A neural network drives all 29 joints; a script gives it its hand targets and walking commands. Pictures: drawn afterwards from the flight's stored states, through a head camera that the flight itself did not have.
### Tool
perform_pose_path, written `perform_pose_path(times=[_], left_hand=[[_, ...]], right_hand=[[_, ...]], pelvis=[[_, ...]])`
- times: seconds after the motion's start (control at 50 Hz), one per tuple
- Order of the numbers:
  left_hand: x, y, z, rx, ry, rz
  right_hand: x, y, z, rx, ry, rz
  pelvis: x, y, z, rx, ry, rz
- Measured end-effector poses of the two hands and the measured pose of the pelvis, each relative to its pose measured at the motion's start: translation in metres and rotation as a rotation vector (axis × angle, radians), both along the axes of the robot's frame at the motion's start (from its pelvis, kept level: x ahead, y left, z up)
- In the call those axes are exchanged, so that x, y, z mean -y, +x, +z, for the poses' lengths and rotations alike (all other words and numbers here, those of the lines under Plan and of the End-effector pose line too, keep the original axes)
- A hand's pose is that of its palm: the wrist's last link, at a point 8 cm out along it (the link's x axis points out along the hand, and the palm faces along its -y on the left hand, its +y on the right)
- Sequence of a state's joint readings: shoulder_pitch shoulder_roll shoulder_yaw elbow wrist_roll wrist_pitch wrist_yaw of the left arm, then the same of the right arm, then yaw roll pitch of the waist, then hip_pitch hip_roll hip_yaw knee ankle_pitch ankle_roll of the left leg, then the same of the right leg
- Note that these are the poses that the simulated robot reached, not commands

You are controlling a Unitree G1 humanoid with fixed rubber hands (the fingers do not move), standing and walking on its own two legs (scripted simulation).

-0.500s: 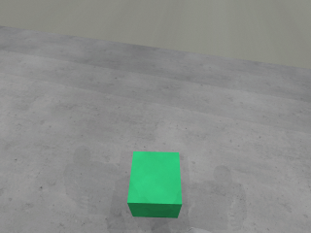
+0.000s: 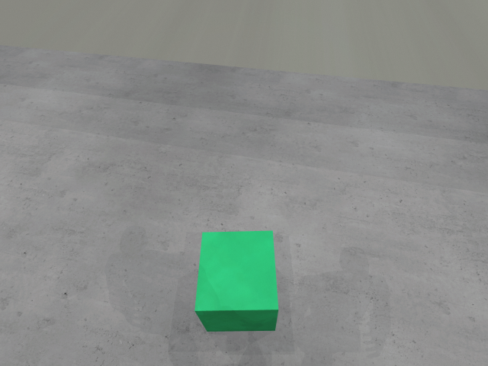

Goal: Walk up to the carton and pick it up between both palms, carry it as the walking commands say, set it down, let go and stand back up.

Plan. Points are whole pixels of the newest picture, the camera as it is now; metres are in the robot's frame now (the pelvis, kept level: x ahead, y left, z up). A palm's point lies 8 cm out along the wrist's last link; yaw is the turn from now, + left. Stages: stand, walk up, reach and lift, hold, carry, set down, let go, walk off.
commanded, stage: walk up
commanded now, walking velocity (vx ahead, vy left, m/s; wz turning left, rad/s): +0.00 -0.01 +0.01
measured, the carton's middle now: (239, 282) +0.48 +0.08 -0.63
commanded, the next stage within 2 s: stand in 1.14 s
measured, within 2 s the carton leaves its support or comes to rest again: neither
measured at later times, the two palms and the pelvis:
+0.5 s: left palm out of the picture +0.00 +0.31 -0.13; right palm out of the picture +0.04 -0.18 -0.14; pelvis -0.02 +0.05 +0.00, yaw +2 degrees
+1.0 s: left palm out of the picture +0.02 +0.32 -0.14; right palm out of the picture +0.00 -0.14 -0.14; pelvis -0.02 +0.09 +0.00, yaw -2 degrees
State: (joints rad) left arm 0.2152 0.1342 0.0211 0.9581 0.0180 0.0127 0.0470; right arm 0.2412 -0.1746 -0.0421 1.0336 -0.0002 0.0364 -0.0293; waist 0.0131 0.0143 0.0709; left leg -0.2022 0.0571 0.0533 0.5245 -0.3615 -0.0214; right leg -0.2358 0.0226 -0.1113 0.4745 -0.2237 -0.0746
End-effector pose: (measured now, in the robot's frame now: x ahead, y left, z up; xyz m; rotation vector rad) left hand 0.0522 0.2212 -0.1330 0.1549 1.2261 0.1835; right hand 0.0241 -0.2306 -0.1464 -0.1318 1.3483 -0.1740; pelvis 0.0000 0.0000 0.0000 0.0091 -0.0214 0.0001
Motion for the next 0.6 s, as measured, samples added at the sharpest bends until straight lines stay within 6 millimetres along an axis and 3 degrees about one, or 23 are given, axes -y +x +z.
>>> perform_pose_path(times=[0.28, 0.48, 0.6], left_hand=[[-0.02, -0.014, -0.003, -0.013, -0.003, -0.006], [-0.081, -0.051, 0.005, -0.069, 0.086, 0.026], [-0.114, -0.055, -0.017, -0.078, 0.047, 0.036]], right_hand=[[-0.009, -0.021, 0.005, -0.041, -0.013, 0.007], [-0.047, 0.012, 0.007, 0.015, 0.025, 0.059], [-0.078, 0.019, 0.005, 0.061, -0.017, 0.079]], pelvis=[[-0.011, -0.007, 0.001, 0.009, -0.007, 0.002], [-0.043, -0.014, 0.003, 0.009, -0.002, 0.032], [-0.078, -0.018, -0.01, 0.015, -0.034, 0.042]])
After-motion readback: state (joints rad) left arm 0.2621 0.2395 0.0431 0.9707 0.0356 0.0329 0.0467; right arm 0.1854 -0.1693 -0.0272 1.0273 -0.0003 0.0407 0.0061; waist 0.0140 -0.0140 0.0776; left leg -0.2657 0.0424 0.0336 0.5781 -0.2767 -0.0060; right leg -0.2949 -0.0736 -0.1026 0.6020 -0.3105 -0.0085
